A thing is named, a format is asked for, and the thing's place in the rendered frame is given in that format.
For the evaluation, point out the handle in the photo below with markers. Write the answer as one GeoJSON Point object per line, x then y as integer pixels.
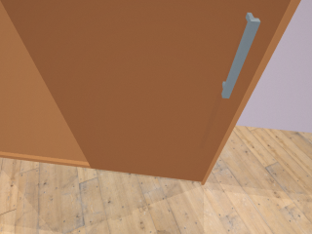
{"type": "Point", "coordinates": [241, 54]}

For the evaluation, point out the wardrobe door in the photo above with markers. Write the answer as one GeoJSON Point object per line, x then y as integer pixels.
{"type": "Point", "coordinates": [139, 82]}
{"type": "Point", "coordinates": [30, 120]}

